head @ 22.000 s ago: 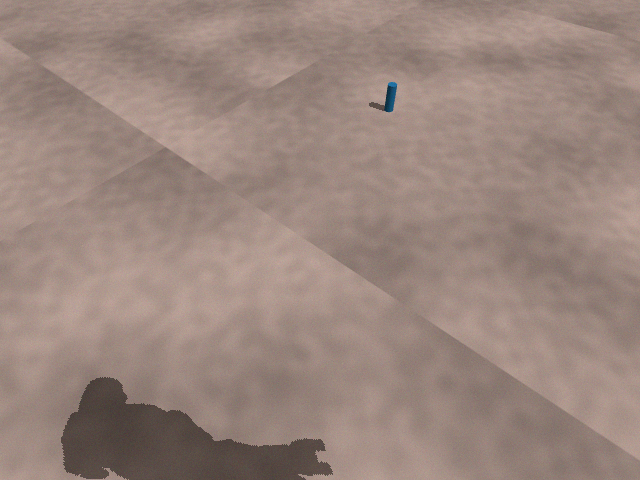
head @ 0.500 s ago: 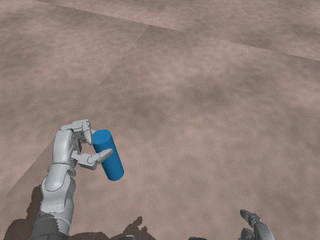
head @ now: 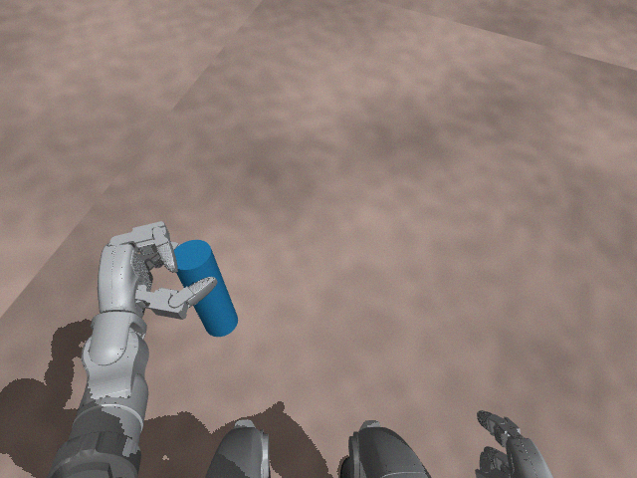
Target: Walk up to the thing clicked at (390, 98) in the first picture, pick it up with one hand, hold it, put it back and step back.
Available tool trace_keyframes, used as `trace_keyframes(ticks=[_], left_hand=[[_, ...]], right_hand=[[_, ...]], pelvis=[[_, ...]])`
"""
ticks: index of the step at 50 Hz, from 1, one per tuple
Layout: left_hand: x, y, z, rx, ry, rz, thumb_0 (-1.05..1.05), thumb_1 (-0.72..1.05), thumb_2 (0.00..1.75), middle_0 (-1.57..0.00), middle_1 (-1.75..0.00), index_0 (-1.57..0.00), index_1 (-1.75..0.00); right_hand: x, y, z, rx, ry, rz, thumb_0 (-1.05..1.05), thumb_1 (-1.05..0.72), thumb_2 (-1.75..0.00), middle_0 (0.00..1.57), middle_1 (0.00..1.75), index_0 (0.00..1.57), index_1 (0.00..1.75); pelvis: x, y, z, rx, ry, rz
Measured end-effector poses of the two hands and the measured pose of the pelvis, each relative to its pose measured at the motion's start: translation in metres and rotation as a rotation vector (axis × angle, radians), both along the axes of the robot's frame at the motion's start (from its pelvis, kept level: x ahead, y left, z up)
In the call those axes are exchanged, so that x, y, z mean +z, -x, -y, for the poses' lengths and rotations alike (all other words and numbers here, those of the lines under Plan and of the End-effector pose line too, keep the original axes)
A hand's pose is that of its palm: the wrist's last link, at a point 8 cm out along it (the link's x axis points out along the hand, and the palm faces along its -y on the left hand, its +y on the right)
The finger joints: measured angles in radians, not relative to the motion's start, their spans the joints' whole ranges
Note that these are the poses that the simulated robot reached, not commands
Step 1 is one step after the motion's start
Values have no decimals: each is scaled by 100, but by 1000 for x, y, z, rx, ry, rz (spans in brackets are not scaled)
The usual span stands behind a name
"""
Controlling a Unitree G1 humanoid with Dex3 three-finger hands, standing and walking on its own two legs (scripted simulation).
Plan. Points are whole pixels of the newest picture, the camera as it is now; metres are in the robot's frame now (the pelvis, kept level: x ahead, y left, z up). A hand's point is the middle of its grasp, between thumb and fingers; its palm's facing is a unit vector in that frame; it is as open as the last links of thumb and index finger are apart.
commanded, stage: crouch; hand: left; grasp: from the side
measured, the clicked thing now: (207, 291) +0.36 +0.14 -0.05
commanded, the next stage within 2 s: lower in 1.46 s
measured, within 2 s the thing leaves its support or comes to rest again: neither
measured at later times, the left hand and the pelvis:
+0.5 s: hand (206, 299) +0.42 +0.18 -0.24, palm faces +0.05 -1.00 -0.02, open 6.2 cm; pelvis -0.05 +0.00 -0.22, yaw -3 degrees
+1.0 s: hand (218, 301) +0.48 +0.19 -0.39, palm faces +0.07 -1.00 -0.01, open 6.4 cm; pelvis -0.07 +0.00 -0.35, yaw -8 degrees
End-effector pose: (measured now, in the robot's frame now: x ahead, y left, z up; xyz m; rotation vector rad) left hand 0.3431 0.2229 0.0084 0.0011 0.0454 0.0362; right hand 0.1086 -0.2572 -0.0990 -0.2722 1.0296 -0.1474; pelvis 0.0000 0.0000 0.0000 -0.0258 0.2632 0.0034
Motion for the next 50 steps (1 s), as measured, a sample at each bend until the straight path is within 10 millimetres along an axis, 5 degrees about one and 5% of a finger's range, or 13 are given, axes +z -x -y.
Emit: trace_keyframes(ticks=[9,20,29,38,50], left_hand=[[-94,-27,-9,-7,-14,38,-5,-26,94,-80,-127,-132,-145],[-204,-48,-15,14,-9,41,-5,-25,98,-77,-123,-129,-142],[-280,-63,-17,41,-5,35,-5,-24,101,-75,-120,-126,-140],[-348,-83,-17,37,-17,29,-5,-25,102,-76,-120,-125,-139],[-399,-110,-20,32,-11,21,-6,-26,99,-79,-120,-126,-137]], right_hand=[[-81,25,10,27,35,-91,0,-88,-90,20,30,20,30],[-197,56,-2,54,-10,-219,0,-89,-91,19,30,20,30],[-267,92,-1,53,-6,-289,0,-90,-91,20,30,21,30],[-316,139,10,33,34,-408,0,-90,-91,20,30,20,30],[-343,174,8,17,69,-519,0,-91,-91,20,30,20,30]], pelvis=[[-81,16,0,-11,12,-189],[-180,38,-2,-30,19,-315],[-251,60,0,-45,22,-338],[-310,73,1,-63,34,-314],[-354,73,-4,-93,72,-279]])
